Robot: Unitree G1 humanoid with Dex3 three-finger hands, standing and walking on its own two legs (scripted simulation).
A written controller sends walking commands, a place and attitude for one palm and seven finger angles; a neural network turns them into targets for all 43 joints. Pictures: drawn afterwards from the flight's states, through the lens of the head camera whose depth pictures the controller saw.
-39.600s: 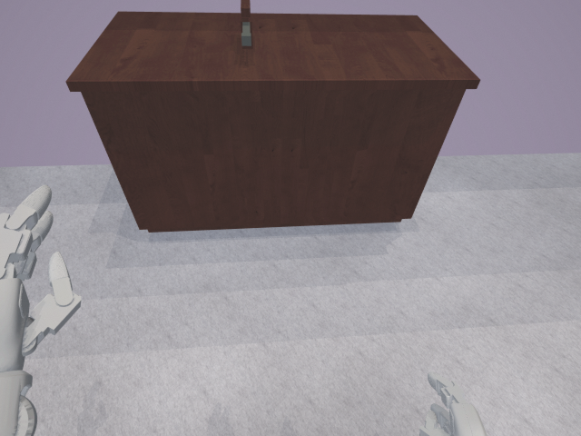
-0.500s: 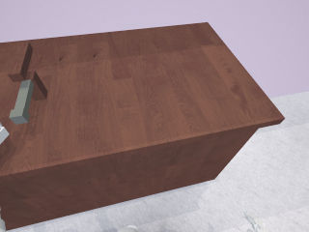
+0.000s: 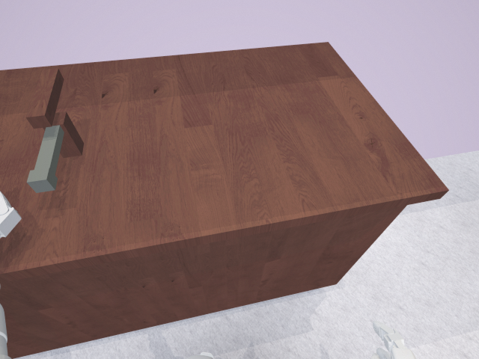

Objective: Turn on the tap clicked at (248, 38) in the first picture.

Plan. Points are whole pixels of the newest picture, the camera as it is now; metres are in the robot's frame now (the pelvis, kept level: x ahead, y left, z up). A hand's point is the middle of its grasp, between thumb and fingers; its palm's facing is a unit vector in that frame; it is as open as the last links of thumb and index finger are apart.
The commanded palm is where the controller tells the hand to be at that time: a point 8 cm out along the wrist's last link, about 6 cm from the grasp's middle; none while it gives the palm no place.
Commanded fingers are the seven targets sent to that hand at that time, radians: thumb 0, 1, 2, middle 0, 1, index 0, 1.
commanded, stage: push the lever round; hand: left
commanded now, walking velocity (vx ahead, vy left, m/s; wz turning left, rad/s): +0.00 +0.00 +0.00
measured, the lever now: (42, 180) +0.35 +0.35 +0.10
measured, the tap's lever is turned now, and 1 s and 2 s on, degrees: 0 4 38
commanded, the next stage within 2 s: none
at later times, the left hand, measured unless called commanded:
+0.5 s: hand (36, 209) +0.30 +0.34 +0.09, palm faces +0.51 -0.85 -0.11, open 7.9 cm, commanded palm +0.26 +0.37 +0.09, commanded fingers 0.00 0.90 0.90 -0.15 -0.15 -0.15 -0.15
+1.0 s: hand (53, 206) +0.31 +0.32 +0.09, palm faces +0.58 -0.81 -0.07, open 7.7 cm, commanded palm +0.27 +0.34 +0.09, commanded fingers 0.00 0.90 0.90 -0.15 -0.15 -0.15 -0.15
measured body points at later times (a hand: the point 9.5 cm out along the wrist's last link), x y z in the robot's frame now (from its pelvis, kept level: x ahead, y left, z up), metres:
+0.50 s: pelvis +0.01 -0.01 +0.00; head +0.04 -0.01 +0.45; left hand +0.27 +0.38 +0.10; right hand +0.14 -0.27 -0.10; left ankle +0.03 +0.09 -0.71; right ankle +0.00 -0.11 -0.71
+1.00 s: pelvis +0.00 -0.02 +0.00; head +0.03 -0.02 +0.45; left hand +0.27 +0.36 +0.09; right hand +0.14 -0.27 -0.10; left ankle +0.03 +0.09 -0.71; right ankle +0.00 -0.11 -0.71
